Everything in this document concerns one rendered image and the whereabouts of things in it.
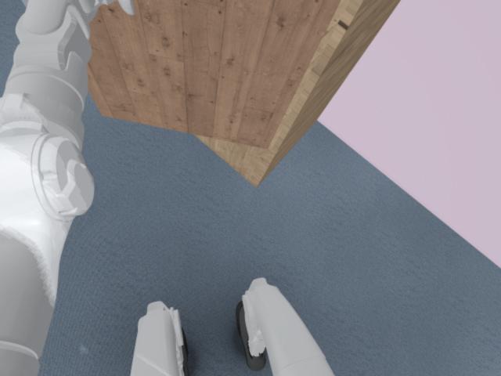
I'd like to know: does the robot left upper arm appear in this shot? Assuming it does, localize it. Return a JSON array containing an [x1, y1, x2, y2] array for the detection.
[[0, 133, 94, 376]]

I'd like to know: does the robot left hand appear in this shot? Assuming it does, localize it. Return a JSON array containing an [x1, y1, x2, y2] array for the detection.
[[76, 0, 135, 23]]

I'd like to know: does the right robot shin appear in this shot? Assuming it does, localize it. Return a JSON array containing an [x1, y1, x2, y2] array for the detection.
[[245, 277, 279, 356]]

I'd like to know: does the right robot foot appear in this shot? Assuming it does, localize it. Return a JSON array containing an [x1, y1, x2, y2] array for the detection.
[[236, 300, 266, 371]]

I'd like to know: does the left robot forearm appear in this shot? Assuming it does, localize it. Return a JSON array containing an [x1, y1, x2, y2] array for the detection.
[[0, 0, 92, 152]]

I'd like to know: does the cupboard door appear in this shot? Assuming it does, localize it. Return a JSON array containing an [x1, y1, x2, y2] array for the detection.
[[86, 0, 341, 149]]

